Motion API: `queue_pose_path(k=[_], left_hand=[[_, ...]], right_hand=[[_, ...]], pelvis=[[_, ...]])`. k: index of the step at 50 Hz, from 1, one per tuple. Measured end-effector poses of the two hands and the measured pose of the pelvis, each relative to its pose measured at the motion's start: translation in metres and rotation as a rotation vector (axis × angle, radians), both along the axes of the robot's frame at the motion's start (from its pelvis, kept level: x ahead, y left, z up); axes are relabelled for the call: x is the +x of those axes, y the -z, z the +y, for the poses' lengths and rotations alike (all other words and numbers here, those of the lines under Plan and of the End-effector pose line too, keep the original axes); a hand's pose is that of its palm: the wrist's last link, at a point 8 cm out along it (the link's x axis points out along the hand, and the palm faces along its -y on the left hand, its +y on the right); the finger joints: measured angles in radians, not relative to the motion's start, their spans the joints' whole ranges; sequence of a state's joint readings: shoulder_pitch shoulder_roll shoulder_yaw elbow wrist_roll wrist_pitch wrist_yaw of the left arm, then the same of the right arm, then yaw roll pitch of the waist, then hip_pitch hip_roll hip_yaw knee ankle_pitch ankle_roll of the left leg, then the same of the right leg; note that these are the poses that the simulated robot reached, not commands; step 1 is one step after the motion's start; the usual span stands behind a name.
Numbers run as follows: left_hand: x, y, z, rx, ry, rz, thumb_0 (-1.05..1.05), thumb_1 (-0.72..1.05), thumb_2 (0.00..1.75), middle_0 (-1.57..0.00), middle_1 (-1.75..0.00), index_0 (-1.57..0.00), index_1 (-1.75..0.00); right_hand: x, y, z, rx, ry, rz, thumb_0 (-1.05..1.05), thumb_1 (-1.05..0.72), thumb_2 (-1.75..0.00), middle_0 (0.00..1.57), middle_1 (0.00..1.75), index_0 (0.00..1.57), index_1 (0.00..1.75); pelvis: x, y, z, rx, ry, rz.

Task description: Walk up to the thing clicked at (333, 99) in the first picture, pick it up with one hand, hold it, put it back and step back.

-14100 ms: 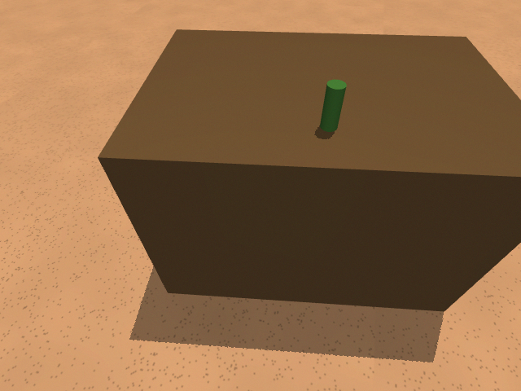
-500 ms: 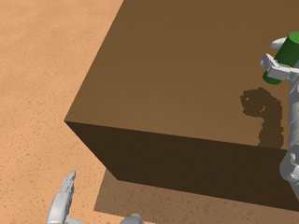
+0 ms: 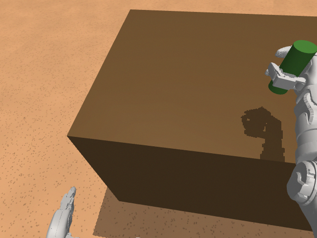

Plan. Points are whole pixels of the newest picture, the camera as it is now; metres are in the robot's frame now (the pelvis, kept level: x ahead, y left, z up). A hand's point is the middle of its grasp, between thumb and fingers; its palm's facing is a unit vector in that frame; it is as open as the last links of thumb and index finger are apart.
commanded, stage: lift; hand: right
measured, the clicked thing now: (290, 69) +0.49 -0.24 +0.16
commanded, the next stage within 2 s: hold in 1.16 s
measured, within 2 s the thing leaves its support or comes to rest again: neither
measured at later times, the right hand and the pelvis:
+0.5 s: hand (302, 73) +0.41 -0.20 +0.23, palm faces +0.19 +0.98 -0.01, open 5.8 cm; pelvis +0.00 +0.00 +0.01, yaw -1 degrees
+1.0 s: hand out of the picture +0.35 -0.19 +0.27, palm faces +0.21 +0.98 +0.00, open 5.8 cm; pelvis -0.02 +0.01 +0.02, yaw -2 degrees
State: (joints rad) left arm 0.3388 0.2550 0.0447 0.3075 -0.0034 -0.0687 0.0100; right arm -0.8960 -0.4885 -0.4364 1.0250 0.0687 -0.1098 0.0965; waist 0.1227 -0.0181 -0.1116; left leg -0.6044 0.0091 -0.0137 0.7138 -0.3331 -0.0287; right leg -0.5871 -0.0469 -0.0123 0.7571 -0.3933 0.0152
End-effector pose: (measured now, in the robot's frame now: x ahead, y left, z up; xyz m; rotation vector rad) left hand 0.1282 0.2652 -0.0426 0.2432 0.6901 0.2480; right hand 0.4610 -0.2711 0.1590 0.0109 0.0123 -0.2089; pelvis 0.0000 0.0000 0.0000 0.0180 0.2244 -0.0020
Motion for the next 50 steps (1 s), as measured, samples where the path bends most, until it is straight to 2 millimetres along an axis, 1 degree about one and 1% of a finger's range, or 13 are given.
queue_pose_path(k=[4, 10, 13, 18, 27, 35, 44, 50], left_hand=[[0.001, 0.003, -0.004, -0.021, 0.002, 0.002, -0.01, -0.54, 0.06, -0.05, -0.05, -0.06, -0.06], [0.008, 0.005, -0.012, -0.057, 0.007, -0.016, -0.01, -0.54, 0.06, -0.05, -0.05, -0.06, -0.06], [0.012, 0.001, -0.01, -0.058, 0.004, -0.043, -0.01, -0.54, 0.06, -0.05, -0.05, -0.06, -0.05], [0.017, -0.005, -0.006, -0.053, 0.015, -0.073, -0.01, -0.54, 0.06, -0.05, -0.05, -0.05, -0.05], [0.015, 0.003, -0.003, -0.077, 0.018, -0.056, -0.01, -0.54, 0.05, -0.04, -0.05, -0.05, -0.05], [0.017, 0.001, 0.0, -0.09, 0.019, -0.082, -0.01, -0.54, 0.05, -0.04, -0.05, -0.04, -0.05], [0.014, 0.003, -0.004, -0.116, 0.038, -0.097, -0.01, -0.54, 0.05, -0.04, -0.04, -0.04, -0.05], [0.014, -0.001, 0.0, -0.097, 0.035, -0.117, -0.01, -0.54, 0.05, -0.04, -0.04, -0.04, -0.05]], right_hand=[[-0.008, -0.008, 0.003, -0.005, -0.007, -0.005, -0.02, -0.11, -1.11, 0.96, 1.08, 0.98, 1.09], [-0.027, -0.028, 0.006, -0.021, -0.011, -0.036, -0.02, -0.11, -1.1, 0.95, 1.08, 0.98, 1.09], [-0.039, -0.04, 0.007, -0.025, -0.009, -0.055, -0.02, -0.11, -1.1, 0.95, 1.07, 0.98, 1.09], [-0.059, -0.053, 0.01, -0.026, -0.011, -0.066, -0.02, -0.12, -1.1, 0.95, 1.08, 0.97, 1.09], [-0.092, -0.07, 0.021, -0.03, -0.012, -0.069, -0.02, -0.12, -1.1, 0.94, 1.08, 0.97, 1.09], [-0.116, -0.091, 0.028, -0.033, -0.007, -0.081, -0.02, -0.12, -1.1, 0.94, 1.08, 0.97, 1.09], [-0.138, -0.103, 0.032, -0.03, -0.008, -0.072, -0.02, -0.12, -1.1, 0.94, 1.08, 0.97, 1.09], [-0.148, -0.11, 0.033, -0.029, -0.002, -0.074, -0.03, -0.12, -1.1, 0.94, 1.08, 0.97, 1.09]], pelvis=[[0.001, -0.003, 0.0, 0.0, 0.004, -0.022], [0.004, -0.007, -0.001, -0.004, 0.005, -0.059], [0.005, -0.009, 0.0, -0.007, 0.007, -0.081], [0.003, -0.012, 0.002, -0.011, 0.013, -0.117], [-0.003, -0.015, 0.006, -0.017, 0.02, -0.163], [-0.009, -0.017, 0.009, -0.022, 0.027, -0.201], [-0.015, -0.02, 0.011, -0.025, 0.034, -0.228], [-0.017, -0.021, 0.011, -0.025, 0.037, -0.241]])
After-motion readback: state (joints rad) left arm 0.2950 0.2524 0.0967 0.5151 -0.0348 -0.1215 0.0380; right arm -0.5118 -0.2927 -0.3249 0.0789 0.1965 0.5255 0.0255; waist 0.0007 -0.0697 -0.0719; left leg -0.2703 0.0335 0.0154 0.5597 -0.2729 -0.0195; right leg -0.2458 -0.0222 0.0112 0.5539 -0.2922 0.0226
